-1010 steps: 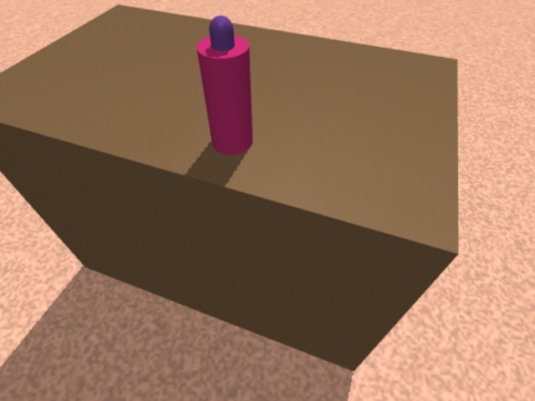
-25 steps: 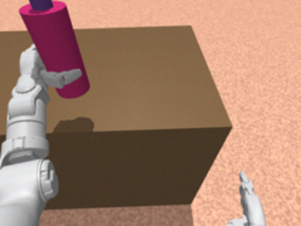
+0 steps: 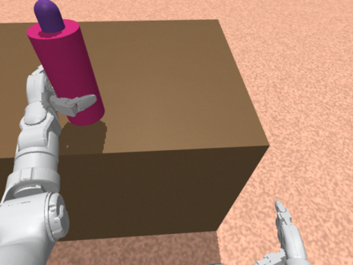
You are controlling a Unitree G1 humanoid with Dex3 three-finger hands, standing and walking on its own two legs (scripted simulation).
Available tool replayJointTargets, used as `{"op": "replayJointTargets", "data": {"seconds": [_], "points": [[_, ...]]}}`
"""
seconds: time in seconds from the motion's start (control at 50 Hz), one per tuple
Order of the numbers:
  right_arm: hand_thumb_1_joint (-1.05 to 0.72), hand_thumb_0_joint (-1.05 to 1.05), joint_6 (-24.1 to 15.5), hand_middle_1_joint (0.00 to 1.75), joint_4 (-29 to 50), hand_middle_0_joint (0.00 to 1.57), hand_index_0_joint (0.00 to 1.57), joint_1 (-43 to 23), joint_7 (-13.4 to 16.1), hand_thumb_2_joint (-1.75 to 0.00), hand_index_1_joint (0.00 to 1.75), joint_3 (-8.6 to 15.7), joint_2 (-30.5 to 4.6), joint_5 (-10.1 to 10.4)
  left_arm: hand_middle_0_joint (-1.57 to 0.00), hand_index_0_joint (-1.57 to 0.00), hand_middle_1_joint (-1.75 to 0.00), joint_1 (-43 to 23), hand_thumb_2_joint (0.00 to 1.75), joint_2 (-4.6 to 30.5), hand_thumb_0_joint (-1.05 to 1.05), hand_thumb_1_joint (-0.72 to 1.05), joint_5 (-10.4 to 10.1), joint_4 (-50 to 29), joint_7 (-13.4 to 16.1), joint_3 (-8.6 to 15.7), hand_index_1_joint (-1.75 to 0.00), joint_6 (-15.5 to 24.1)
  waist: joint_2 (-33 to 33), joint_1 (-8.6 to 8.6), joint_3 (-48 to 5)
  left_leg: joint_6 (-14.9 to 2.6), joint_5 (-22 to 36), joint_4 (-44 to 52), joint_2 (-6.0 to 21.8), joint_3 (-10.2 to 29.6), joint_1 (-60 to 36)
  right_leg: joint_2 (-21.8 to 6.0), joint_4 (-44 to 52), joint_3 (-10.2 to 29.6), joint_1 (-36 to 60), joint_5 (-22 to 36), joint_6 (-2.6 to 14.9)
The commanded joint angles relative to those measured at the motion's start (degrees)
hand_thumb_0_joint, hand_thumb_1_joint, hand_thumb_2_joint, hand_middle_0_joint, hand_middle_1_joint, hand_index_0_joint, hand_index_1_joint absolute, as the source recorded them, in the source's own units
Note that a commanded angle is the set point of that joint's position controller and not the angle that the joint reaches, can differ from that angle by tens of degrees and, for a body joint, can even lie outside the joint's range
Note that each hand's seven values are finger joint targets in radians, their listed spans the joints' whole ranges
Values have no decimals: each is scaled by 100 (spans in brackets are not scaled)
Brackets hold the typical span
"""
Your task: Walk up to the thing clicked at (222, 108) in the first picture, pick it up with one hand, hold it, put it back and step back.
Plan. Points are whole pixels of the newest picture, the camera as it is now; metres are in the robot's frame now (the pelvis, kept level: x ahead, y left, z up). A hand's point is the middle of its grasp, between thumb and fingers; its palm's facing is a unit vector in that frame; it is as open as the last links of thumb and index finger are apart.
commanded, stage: lower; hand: left
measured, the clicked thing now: (69, 68) +0.47 +0.19 +0.21
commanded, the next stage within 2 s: loosen in 0.08 s
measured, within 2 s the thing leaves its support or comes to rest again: rests again in 0.40 s
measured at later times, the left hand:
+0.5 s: hand (67, 81) +0.47 +0.21 +0.17, palm faces +0.22 -0.98 +0.02, open 12.2 cm
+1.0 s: hand (66, 80) +0.48 +0.21 +0.17, palm faces +0.21 -0.98 +0.01, open 16.1 cm
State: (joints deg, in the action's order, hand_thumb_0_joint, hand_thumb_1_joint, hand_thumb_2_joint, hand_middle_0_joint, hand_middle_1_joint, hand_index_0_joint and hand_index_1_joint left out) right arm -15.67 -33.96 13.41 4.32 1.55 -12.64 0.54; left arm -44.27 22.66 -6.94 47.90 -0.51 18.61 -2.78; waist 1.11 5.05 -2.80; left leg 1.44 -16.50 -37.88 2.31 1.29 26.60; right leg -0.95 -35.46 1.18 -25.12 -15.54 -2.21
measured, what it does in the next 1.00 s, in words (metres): stands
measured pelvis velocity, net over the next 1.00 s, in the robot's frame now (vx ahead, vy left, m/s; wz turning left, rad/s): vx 0.00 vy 0.00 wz -0.01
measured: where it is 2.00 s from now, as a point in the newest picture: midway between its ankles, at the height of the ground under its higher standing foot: outside the picture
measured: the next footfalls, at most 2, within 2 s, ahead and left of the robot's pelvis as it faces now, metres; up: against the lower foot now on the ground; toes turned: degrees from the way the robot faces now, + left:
none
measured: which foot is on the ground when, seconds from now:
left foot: down 0.00-1.00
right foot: down 0.00-1.00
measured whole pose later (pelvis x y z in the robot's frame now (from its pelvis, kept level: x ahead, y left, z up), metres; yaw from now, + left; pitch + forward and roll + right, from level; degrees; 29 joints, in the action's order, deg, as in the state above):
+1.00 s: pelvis +0.00 +0.00 -0.01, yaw -1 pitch +8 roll -1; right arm -7.1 -25.8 16.3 2.9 2.3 -12.8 1.1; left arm -48.6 25.5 -6.9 53.3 -2.3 20.3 3.6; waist 0.7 5.2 -4.8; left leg 1.3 -18.3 -42.0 2.4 0.9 31.8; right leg -0.8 -39.7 1.7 -30.6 -17.2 -2.3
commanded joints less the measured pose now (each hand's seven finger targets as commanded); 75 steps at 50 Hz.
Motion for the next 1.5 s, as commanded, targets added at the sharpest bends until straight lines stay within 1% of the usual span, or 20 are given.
{"op": "replayJointTargets", "data": {"seconds": [0.0,0.08,0.1,0.18,0.28,0.34,0.38,0.42,0.52,0.7,0.8,1.02,1.08,1.12,1.3,1.32,1.34,1.4,1.44,1.48], "points": [[55,0,-156,5,846,5,5,-343,62,-5,5,339,-691,-9,-115,-116,-131,-4106,120,1873,0,-11,-234,-2145,1,363,-133,965,629,52,-2786,-162,1521,274,-161,-156,-1640,159,338,-326,544,1481,190],[54,0,-52,5,1136,5,5,-431,46,-5,5,417,-813,5,-114,-115,-131,-3801,119,1917,0,-11,-236,-1902,4,437,-132,1068,565,52,-2774,-160,1555,234,-151,-169,-1570,160,310,-311,560,1505,196],[54,0,-21,5,970,5,5,-316,25,-5,5,311,-599,9,-114,-116,-131,-3912,119,1624,0,-13,-226,-1963,-13,200,-133,1091,704,64,-2623,-144,1446,254,-137,-153,-1530,172,288,-329,428,1372,217],[54,0,71,5,1162,5,5,-261,15,-5,5,461,-813,-10,-121,-124,-131,-3717,113,1765,0,-9,-231,-1695,-23,342,-130,1191,520,96,-2798,-137,1612,173,-85,-101,-1495,193,185,-346,416,1461,225],[53,0,170,5,1453,5,5,-292,16,-4,5,407,-709,-10,-99,-104,-100,-4076,73,1859,0,-36,-276,-2201,-2,359,-97,1330,661,36,-3269,-150,1963,3,-121,-121,-1582,162,94,-306,644,1803,196],[52,0,245,5,1470,5,5,-371,6,-5,5,329,-633,-8,-85,-90,-84,-3797,61,1630,0,-54,-214,-1827,5,252,-84,1281,520,73,-2862,-175,1861,-1,-135,-152,-1377,142,97,-278,529,1798,179],[52,0,301,5,1385,5,5,-289,14,-5,5,460,-765,-15,-83,-86,-84,-3621,61,1729,0,-54,-106,-1437,34,279,-84,1220,515,109,-2691,-174,1550,53,-126,-152,-1330,154,129,-290,337,1465,192],[53,0,350,5,1290,5,5,-76,-43,-5,5,337,-569,4,-73,-75,-69,-3188,47,1139,0,-60,-54,-843,-16,-6,-69,1064,415,162,-2249,-156,1173,178,-101,-140,-1181,185,185,-316,44,1104,232],[55,0,407,5,1432,5,5,75,-108,-4,5,457,-779,15,-60,-63,-54,-3034,34,1279,0,-61,-43,-515,-114,78,-52,871,248,82,-1898,-173,886,271,-110,-161,-943,209,242,-339,-94,870,232],[54,0,462,5,1926,5,5,-178,-157,-5,5,482,-790,38,-45,-47,-37,-3466,23,1419,0,-61,-10,-666,-70,131,-36,1037,120,-5,-2156,-183,333,302,-121,-148,-707,196,176,-288,-27,365,226],[54,0,476,5,1870,5,5,10,-112,-5,5,394,-713,34,-34,-35,-26,-3526,17,1324,0,-61,-28,-764,-83,44,-26,1075,342,73,-2407,-163,613,190,-115,-172,-982,201,112,-277,-71,617,238],[52,0,572,5,1687,5,5,-46,-8,-5,5,465,-829,121,-19,-20,-20,-3873,16,2556,0,-61,-46,-1205,-245,645,-20,949,406,-45,-2647,-204,910,153,-165,-223,-915,165,152,-217,428,942,202],[52,0,531,5,1638,5,5,-243,4,-5,5,290,-664,152,-15,-16,-16,-4059,12,2588,0,-61,-22,-1138,-347,583,-16,752,513,-43,-2570,-188,889,235,-137,-208,-1011,191,210,-254,428,886,235],[52,0,511,5,1443,5,5,-182,46,-5,5,434,-808,158,-15,-16,-15,-3994,11,2856,0,-61,17,-748,-456,666,-15,558,385,-3,-2355,-221,775,285,-176,-240,-822,163,322,-214,484,816,204],[59,0,319,5,1251,5,5,-309,46,-5,5,182,-741,244,-7,-10,-7,-3878,7,2797,0,-59,41,0,-1215,365,-5,-185,363,-55,-2116,-209,1085,572,-162,-223,-1109,203,550,-284,464,999,234],[60,0,299,5,1650,5,5,-346,-16,-5,5,383,-1002,225,-6,-6,-2,-3742,4,3304,0,-54,546,-136,-918,189,-2,47,266,-94,-1952,-166,1327,530,-217,-296,-1173,145,530,-327,454,1354,192],[58,0,344,5,1421,5,5,-122,-59,-5,5,324,-961,218,-6,-7,-2,-3323,3,3279,0,-54,558,465,-835,305,-2,81,38,-60,-1718,-179,1289,540,-218,-287,-1026,161,540,-339,489,1356,187],[58,0,420,5,1655,5,5,195,-159,-5,5,506,-1033,232,-6,-7,-3,-3300,2,3510,0,-54,633,-306,-793,446,-2,213,117,-190,-2094,-167,1841,505,-205,-270,-1356,155,514,-371,756,1755,189],[59,0,469,5,1762,5,5,423,-272,-5,5,343,-869,232,-5,-7,-3,-2963,3,3614,0,-53,675,-629,-758,613,-2,292,223,-296,-2196,-160,2210,493,-205,-283,-1483,142,502,-371,822,1975,194],[58,0,522,5,1829,5,5,547,-339,-5,5,500,-975,242,-5,-7,-3,-2574,2,3899,0,-53,691,-1018,-703,997,-2,371,308,-414,-2347,-107,2664,499,-161,-244,-1604,145,442,-410,1009,2171,219]]}}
